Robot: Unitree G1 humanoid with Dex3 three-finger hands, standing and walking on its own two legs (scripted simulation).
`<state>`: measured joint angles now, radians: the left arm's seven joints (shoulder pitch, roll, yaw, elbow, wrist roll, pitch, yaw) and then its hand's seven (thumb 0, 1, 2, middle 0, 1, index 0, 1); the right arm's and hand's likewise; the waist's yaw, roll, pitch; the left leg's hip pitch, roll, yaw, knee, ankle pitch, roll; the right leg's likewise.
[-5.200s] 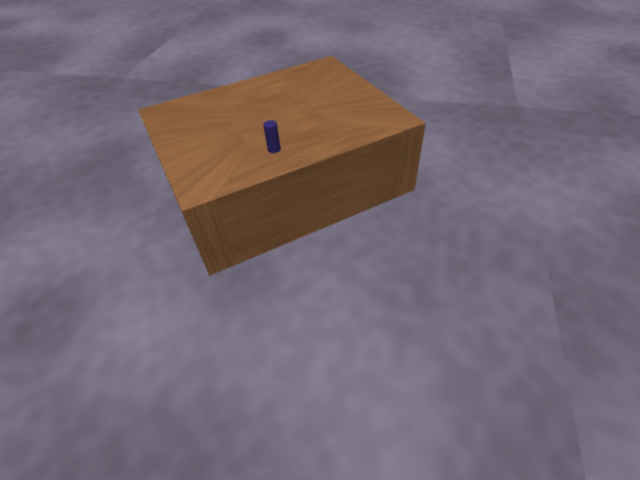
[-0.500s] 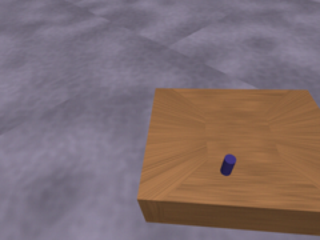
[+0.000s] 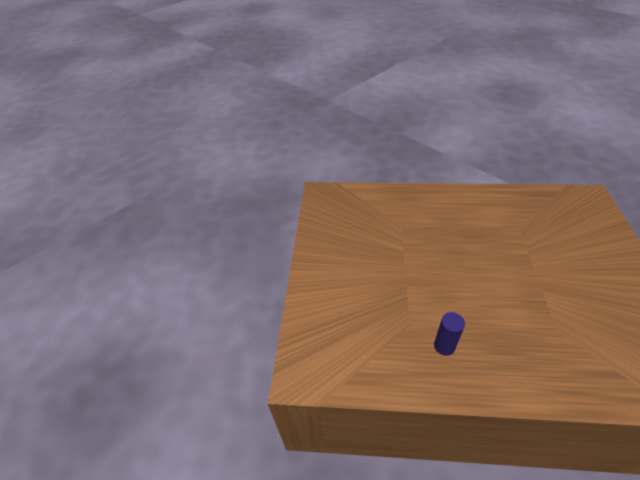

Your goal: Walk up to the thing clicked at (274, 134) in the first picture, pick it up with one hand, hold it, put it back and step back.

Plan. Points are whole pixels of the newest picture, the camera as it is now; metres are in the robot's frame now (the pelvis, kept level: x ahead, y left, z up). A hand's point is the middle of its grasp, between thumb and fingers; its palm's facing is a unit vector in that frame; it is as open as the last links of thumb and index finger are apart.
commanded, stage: stand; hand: right
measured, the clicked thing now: (448, 334) +0.52 -0.25 -0.36
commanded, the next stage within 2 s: none
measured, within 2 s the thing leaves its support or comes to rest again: neither
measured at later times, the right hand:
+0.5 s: hand out of the picture +0.08 -0.27 -0.16, palm faces -0.03 +0.94 -0.34, open 7.3 cm
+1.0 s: hand out of the picture +0.06 -0.27 -0.16, palm faces -0.03 +0.94 -0.33, open 7.3 cm
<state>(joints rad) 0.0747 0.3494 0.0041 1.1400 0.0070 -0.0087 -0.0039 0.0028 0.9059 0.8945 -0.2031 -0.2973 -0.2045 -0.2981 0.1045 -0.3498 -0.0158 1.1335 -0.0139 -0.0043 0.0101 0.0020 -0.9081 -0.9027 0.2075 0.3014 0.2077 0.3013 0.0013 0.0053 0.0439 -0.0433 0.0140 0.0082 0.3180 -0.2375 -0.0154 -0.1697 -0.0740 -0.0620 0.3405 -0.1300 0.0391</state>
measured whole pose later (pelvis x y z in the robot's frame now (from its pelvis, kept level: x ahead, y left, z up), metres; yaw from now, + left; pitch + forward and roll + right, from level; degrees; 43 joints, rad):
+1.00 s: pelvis +0.00 -0.02 +0.00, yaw +0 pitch -2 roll +0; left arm 0.10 0.35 0.00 1.15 0.01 -0.01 -0.01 0.00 0.91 0.89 -0.20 -0.30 -0.20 -0.30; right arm 0.14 -0.36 0.00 1.14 -0.02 -0.01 0.01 0.00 -0.91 -0.90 0.21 0.30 0.21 0.30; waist 0.01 0.02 0.05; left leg -0.04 0.05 0.00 0.31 -0.23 -0.04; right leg -0.17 -0.04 -0.07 0.34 -0.13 0.01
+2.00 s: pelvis +0.00 -0.02 +0.00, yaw -1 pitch -2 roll +0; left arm 0.10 0.35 0.00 1.14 0.01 -0.01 -0.01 0.00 0.91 0.89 -0.20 -0.30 -0.20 -0.30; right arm 0.13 -0.36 0.00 1.12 -0.02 -0.01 0.00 0.00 -0.91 -0.90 0.21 0.30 0.21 0.30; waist 0.01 0.02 0.04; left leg -0.03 0.05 0.01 0.30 -0.24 -0.04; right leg -0.17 -0.04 -0.06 0.35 -0.14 0.01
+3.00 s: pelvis +0.02 -0.01 -0.04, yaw -2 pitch +10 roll +1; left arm 0.22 0.26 0.00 0.64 -0.02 -0.11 0.11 0.01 0.91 0.89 -0.20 -0.29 -0.20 -0.30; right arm 0.19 -0.41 -0.27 0.56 -0.05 0.24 0.17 -0.01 0.46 -0.05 0.05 0.05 0.05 0.05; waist 0.02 0.00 -0.07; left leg -0.47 0.03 0.05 0.78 -0.48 -0.02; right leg -0.63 -0.07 0.00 0.82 -0.36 0.03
